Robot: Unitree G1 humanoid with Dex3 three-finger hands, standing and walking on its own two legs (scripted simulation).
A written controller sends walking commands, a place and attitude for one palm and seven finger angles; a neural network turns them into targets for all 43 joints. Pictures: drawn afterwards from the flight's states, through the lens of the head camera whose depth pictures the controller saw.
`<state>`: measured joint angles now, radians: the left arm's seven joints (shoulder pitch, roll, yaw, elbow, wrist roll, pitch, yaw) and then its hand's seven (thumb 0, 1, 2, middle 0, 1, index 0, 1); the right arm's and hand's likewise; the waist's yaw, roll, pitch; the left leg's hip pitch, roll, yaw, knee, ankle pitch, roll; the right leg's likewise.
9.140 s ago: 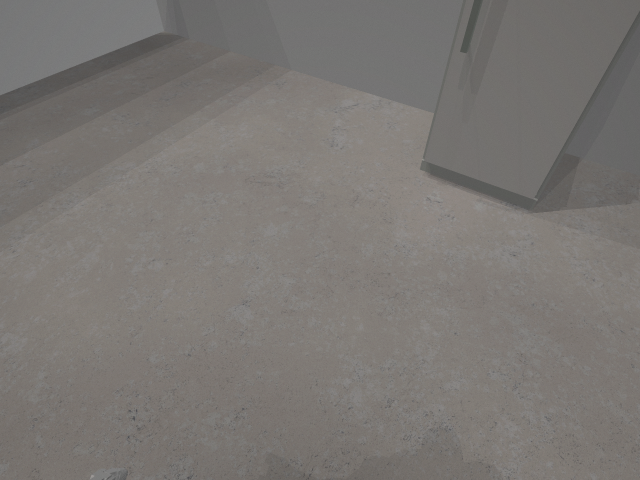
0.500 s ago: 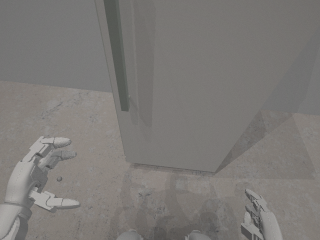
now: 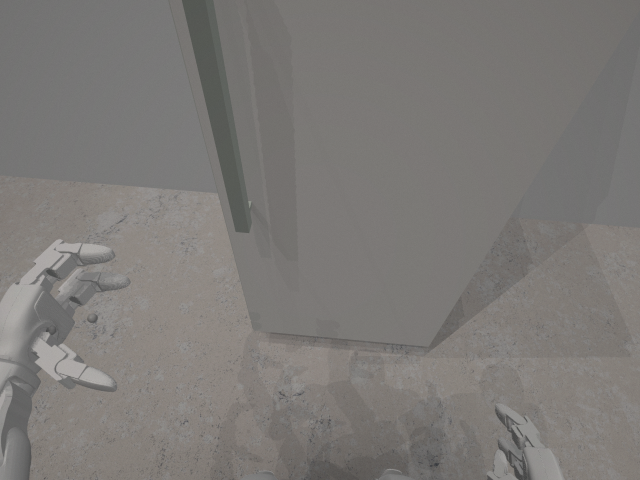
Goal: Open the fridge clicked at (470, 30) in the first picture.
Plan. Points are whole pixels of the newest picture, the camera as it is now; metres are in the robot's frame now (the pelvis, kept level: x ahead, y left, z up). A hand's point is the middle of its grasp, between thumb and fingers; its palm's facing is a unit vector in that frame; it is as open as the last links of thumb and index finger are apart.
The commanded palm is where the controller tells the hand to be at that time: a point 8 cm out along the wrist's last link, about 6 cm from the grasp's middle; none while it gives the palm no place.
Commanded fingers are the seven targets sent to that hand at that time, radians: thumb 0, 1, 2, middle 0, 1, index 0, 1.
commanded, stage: raise the hand to about handle height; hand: left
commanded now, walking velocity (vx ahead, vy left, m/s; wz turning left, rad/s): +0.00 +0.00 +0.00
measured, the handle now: (223, 99) +0.55 +0.17 +0.17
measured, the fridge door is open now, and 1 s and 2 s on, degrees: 0 0 0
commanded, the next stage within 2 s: move the hooked fingers beside the handle in 0.42 s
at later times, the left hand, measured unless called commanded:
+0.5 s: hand (94, 325) +0.26 +0.27 +0.08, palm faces +0.00 -1.00 -0.04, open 14.0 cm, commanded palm +0.24 +0.32 +0.08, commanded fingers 0.00 -0.50 0.30 -0.30 -1.20 -0.30 -1.20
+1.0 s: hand (126, 277) +0.33 +0.26 +0.07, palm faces -0.03 -1.00 -0.01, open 14.0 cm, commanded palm +0.31 +0.31 +0.07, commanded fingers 0.00 -0.50 0.30 -0.30 -1.20 -0.30 -1.20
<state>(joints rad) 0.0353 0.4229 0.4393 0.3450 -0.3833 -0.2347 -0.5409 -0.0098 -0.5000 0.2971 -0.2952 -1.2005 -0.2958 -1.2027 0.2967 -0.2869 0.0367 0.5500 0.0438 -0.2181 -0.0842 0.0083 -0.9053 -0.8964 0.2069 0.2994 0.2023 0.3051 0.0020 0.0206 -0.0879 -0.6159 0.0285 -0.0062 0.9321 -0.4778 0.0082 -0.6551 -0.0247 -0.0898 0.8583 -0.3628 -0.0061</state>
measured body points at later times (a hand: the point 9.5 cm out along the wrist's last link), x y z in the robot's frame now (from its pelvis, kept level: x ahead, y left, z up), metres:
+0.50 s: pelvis +0.00 +0.00 +0.00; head +0.03 +0.00 +0.45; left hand +0.26 +0.32 +0.08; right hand +0.16 -0.24 -0.07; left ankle -0.01 +0.11 -0.69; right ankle +0.04 -0.12 -0.69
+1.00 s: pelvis -0.01 +0.00 +0.00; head +0.05 +0.01 +0.44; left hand +0.32 +0.31 +0.08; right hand +0.12 -0.26 -0.09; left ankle -0.01 +0.11 -0.69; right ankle +0.04 -0.12 -0.69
